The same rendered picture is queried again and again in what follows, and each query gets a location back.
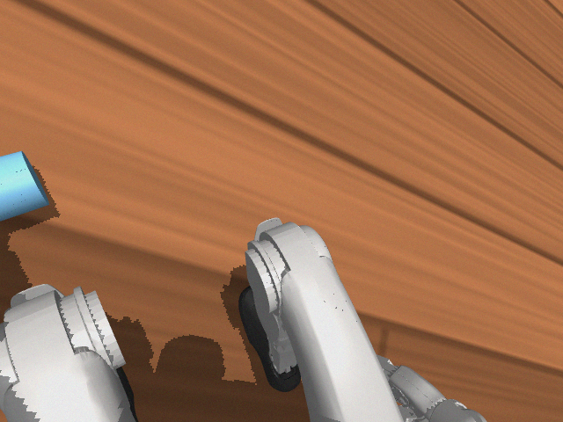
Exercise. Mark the right robot hand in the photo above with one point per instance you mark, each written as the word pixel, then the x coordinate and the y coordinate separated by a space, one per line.
pixel 418 396

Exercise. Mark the bottle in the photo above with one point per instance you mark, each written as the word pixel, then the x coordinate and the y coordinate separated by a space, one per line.
pixel 20 188

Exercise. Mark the right robot foot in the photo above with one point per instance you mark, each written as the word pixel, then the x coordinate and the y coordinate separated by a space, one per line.
pixel 257 336

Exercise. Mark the right robot arm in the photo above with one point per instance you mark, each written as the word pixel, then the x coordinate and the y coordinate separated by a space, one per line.
pixel 451 410

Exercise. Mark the left robot foot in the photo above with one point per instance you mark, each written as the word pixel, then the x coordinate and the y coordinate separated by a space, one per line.
pixel 128 390

